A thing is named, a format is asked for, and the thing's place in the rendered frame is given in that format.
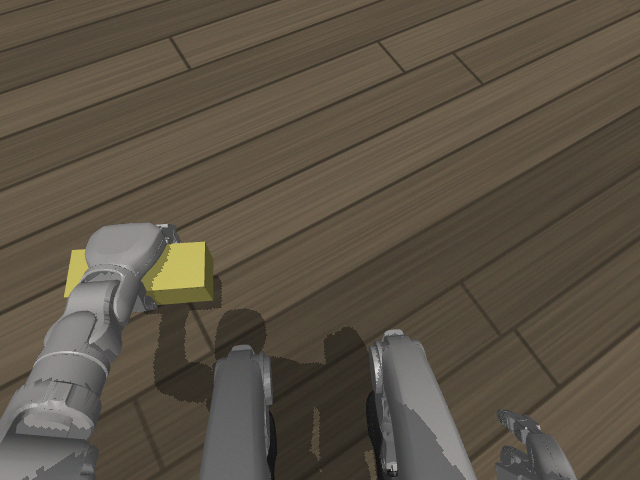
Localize left robot hand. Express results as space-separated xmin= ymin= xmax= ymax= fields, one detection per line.
xmin=85 ymin=222 xmax=181 ymax=312

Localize carton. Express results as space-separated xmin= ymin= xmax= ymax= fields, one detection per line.
xmin=64 ymin=242 xmax=213 ymax=305

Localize right robot foot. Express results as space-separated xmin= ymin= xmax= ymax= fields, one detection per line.
xmin=366 ymin=390 xmax=399 ymax=480

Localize left robot arm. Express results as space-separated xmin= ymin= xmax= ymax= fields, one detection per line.
xmin=0 ymin=264 xmax=140 ymax=480

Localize right robot hand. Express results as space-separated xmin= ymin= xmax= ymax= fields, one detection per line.
xmin=495 ymin=409 xmax=577 ymax=480

